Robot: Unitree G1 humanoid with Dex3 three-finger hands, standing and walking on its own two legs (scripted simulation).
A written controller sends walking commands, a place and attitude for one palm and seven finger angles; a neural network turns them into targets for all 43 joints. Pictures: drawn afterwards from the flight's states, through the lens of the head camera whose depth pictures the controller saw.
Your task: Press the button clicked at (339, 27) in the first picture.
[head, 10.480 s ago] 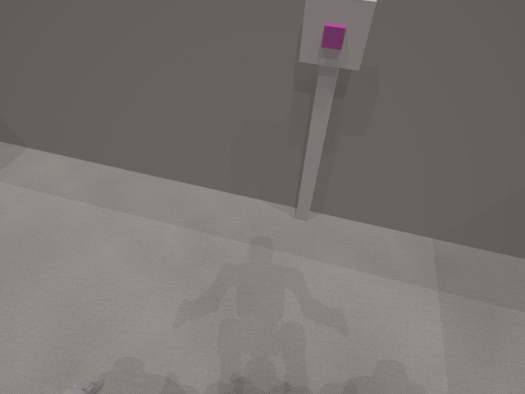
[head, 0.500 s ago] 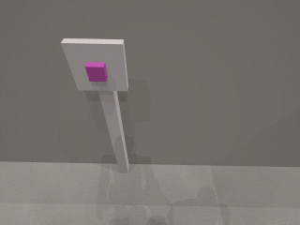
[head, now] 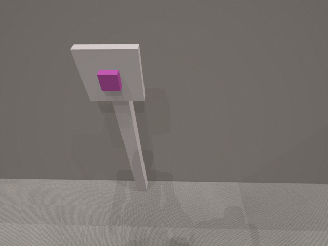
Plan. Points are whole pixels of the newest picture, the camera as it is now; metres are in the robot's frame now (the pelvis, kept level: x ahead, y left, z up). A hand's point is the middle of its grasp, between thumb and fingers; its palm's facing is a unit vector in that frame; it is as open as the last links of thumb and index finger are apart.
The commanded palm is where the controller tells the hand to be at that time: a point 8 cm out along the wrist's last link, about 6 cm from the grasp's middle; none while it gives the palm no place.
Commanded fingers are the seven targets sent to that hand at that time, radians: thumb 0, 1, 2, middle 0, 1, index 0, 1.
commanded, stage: look again from close up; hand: left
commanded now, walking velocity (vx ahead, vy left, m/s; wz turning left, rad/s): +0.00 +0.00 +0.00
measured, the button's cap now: (110, 79) +0.54 +0.19 +0.13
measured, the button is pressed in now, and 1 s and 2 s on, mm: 0 0 0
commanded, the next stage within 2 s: raise the hand and make a fist in 0.16 s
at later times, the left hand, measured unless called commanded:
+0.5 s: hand (99, 209) +0.21 +0.17 +0.00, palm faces +0.18 -0.98 -0.05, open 6.6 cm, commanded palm +0.12 +0.22 -0.04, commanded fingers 0.00 0.90 0.90 -0.56 -0.69 -0.56 -0.69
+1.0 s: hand (95, 219) +0.18 +0.17 +0.01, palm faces +0.00 -1.00 -0.04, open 3.4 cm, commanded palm +0.14 +0.23 +0.02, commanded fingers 0.00 0.90 0.90 -1.25 -1.44 -1.25 -1.44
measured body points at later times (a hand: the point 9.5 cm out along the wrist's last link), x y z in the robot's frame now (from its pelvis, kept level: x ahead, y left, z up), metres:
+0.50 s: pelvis -0.01 -0.01 -0.02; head +0.01 -0.02 +0.43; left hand +0.19 +0.22 +0.01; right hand +0.15 -0.27 -0.11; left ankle +0.02 +0.10 -0.73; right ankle -0.02 -0.11 -0.73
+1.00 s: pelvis -0.02 -0.03 -0.05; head +0.02 -0.04 +0.40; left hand +0.18 +0.22 +0.01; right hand +0.15 -0.25 -0.14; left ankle +0.02 +0.10 -0.73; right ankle -0.03 -0.12 -0.73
